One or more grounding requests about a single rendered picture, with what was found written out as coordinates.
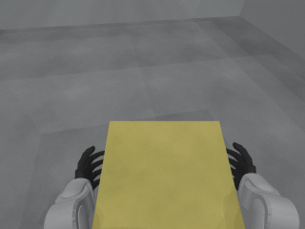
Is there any robot right hand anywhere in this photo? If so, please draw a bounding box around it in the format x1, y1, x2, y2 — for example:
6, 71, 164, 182
226, 142, 256, 191

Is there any robot left hand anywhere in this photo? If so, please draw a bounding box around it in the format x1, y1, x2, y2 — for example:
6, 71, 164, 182
74, 146, 105, 190

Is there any carton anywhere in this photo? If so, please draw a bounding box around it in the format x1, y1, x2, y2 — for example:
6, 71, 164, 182
92, 121, 245, 229

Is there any right robot forearm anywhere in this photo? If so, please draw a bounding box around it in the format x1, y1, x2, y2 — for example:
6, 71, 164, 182
238, 173, 300, 229

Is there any left robot forearm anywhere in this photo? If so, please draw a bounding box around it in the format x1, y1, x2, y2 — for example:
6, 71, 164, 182
43, 177, 95, 229

